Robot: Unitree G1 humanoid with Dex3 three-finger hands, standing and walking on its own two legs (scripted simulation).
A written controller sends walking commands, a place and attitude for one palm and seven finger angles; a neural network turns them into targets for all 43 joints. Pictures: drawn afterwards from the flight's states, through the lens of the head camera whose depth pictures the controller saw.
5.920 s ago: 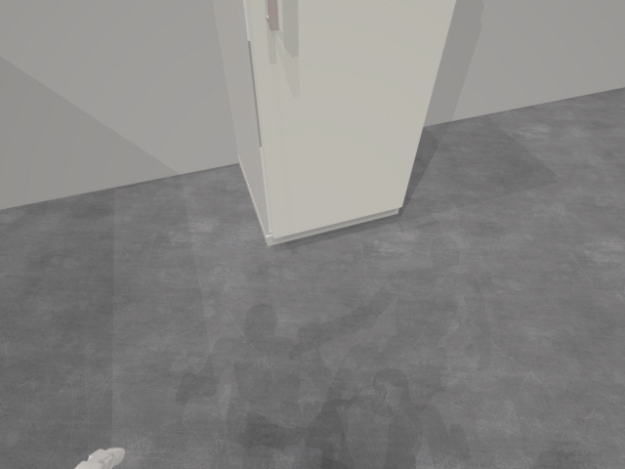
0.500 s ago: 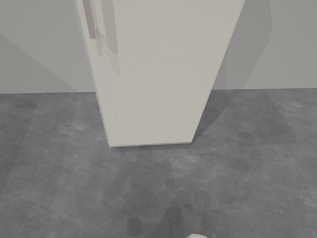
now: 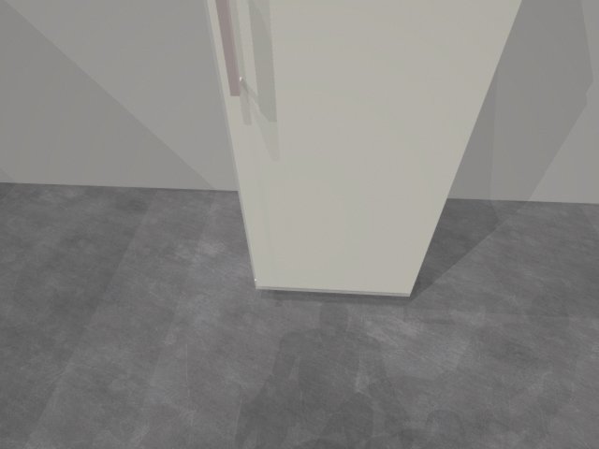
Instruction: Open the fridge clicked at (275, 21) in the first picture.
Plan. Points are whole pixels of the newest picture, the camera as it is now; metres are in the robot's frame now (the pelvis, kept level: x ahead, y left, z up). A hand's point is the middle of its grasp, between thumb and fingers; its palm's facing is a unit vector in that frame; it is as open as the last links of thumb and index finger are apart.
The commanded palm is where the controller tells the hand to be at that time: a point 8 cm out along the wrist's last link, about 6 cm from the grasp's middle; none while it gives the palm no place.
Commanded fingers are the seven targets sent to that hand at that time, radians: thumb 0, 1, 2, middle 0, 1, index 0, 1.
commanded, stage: take the last steps up to it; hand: left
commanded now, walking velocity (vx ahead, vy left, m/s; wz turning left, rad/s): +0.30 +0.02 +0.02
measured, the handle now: (227, 13) +0.78 +0.20 +0.26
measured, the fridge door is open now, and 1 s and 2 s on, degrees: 0 0 0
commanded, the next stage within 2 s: come to a stop and stand still in 0.72 s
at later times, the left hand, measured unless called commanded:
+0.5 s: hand (164, 430) +0.19 +0.25 -0.18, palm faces +0.03 -0.99 -0.17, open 7.4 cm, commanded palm none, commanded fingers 0.00 0.90 0.90 -0.20 -0.30 -0.20 -0.30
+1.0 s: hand (214, 354) +0.32 +0.19 -0.18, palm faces +0.04 -0.98 -0.21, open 7.2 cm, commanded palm none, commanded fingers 0.00 0.90 0.90 -0.20 -0.30 -0.20 -0.30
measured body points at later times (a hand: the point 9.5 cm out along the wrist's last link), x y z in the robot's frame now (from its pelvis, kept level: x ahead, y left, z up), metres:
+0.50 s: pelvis +0.12 +0.06 -0.01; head +0.13 +0.07 +0.44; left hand +0.18 +0.30 -0.17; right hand +0.04 -0.14 -0.16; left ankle +0.02 +0.15 -0.75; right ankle +0.23 -0.06 -0.69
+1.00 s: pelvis +0.28 +0.02 -0.01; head +0.28 +0.01 +0.44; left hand +0.31 +0.24 -0.16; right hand +0.33 -0.22 -0.17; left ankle +0.34 +0.15 -0.73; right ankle +0.31 -0.06 -0.75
